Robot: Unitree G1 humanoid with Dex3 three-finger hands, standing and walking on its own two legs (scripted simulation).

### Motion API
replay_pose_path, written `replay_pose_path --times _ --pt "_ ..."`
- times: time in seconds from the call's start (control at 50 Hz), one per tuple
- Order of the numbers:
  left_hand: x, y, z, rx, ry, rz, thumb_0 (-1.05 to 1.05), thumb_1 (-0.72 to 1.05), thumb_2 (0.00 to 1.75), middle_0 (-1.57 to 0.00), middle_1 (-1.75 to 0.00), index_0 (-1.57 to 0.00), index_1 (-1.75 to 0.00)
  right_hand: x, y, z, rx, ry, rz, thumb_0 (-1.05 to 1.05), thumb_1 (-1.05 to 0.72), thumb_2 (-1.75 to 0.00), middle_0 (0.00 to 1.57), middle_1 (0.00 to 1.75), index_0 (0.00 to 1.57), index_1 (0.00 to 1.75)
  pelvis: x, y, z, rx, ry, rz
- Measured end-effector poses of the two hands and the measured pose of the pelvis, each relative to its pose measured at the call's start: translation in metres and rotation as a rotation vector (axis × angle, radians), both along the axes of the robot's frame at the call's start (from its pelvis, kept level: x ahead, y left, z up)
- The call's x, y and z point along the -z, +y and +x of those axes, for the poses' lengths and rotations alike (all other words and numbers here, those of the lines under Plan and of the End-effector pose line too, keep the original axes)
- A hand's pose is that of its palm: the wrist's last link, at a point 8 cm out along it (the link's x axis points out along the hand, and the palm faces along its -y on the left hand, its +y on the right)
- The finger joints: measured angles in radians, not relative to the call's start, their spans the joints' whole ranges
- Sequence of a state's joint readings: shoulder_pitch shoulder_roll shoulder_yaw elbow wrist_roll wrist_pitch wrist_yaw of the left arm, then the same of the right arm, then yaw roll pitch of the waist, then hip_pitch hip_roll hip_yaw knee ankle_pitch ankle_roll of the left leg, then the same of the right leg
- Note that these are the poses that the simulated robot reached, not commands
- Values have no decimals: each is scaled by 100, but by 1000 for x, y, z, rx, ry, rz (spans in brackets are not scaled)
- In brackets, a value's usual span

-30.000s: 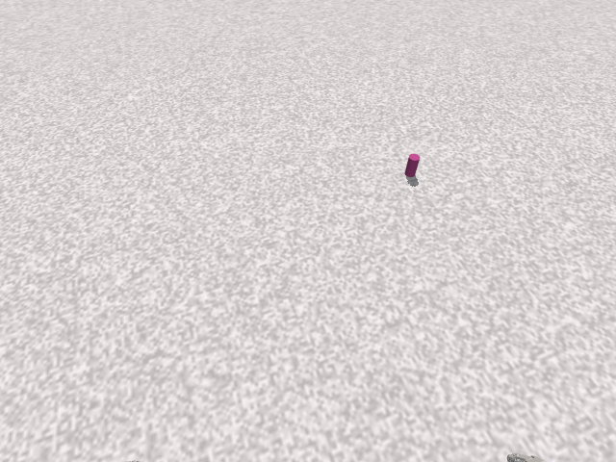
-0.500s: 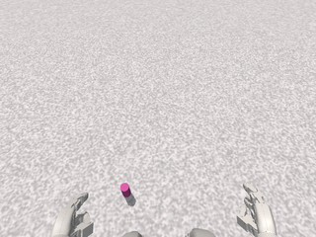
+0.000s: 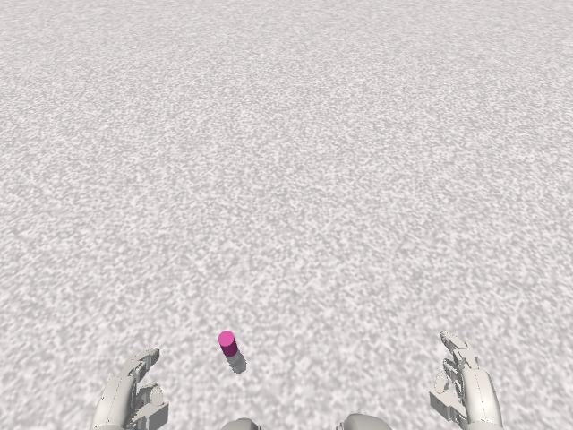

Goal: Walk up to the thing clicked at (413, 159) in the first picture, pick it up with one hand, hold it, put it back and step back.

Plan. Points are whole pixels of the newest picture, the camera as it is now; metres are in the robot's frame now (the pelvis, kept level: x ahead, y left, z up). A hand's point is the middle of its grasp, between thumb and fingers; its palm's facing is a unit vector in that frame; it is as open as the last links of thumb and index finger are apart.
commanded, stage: home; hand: left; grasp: from above
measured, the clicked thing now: (228, 344) +0.46 +0.19 -0.66
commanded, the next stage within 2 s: stand in 0.44 s
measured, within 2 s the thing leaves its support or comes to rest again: neither
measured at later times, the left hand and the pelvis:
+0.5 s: hand (164, 409) +0.16 +0.18 -0.04, palm faces +0.04 -0.98 -0.21, open 7.4 cm; pelvis +0.00 +0.00 +0.00, yaw +0 degrees
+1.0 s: hand out of the picture +0.04 +0.23 -0.11, palm faces +0.04 -0.95 -0.32, open 7.4 cm; pelvis -0.01 +0.00 +0.05, yaw +0 degrees
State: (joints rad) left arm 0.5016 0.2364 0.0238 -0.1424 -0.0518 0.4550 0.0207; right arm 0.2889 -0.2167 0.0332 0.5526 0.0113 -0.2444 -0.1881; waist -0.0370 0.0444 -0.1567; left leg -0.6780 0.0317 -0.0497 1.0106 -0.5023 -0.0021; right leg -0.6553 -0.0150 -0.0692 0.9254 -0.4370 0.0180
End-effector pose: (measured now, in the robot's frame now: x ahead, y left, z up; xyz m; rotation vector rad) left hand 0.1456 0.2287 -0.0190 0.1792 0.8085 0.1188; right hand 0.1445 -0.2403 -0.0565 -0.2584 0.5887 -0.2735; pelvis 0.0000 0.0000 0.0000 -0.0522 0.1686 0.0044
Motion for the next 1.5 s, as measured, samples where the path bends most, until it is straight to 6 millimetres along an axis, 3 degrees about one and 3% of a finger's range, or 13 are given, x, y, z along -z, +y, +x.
replay_pose_path --times 0.54,0.62,0.7,0.82,0.94,1.06,1.22,1.5 --pt "0 0 1 0 -6 4 1 91 90 -20 -29 -20 -30 1 0 2 1 0 6 1 -90 -90 21 30 21 30 1 0 2 0 2 -1" --pt "20 11 5 35 -29 87 1 91 90 -21 -29 -20 -30 16 -5 -5 -136 213 -42 1 -90 -90 21 30 20 30 -7 -1 -7 6 -87 25" --pt "37 28 -12 14 59 119 1 91 90 -21 -29 -20 -30 20 -20 -21 -134 354 -13 1 -90 -90 21 30 21 30 -17 -2 -10 6 -133 45" --pt "52 45 -55 -51 224 128 1 91 90 -21 -29 -20 -30 16 -35 -48 -64 459 8 1 -90 -90 21 30 21 30 -31 -3 -9 3 -175 46" --pt "55 46 -97 -98 364 112 1 91 90 -21 -29 -20 -30 15 -38 -72 -20 547 31 1 -90 -90 21 30 20 30 -45 -4 -7 0 -206 46" --pt "52 42 -123 -125 452 97 1 91 90 -21 -29 -20 -30 15 -35 -88 0 608 62 0 -90 -90 21 30 20 30 -55 -5 -6 -1 -228 50" --pt "47 41 -131 -135 485 104 0 91 90 -21 -30 -20 -30 16 -36 -100 14 646 84 0 -90 -90 21 30 20 30 -61 -8 -9 0 -247 52" --pt "41 44 -117 -124 468 119 0 91 90 -21 -30 -20 -30 13 -50 -108 30 673 71 0 -90 -90 21 30 20 30 -64 -12 -11 2 -243 51"
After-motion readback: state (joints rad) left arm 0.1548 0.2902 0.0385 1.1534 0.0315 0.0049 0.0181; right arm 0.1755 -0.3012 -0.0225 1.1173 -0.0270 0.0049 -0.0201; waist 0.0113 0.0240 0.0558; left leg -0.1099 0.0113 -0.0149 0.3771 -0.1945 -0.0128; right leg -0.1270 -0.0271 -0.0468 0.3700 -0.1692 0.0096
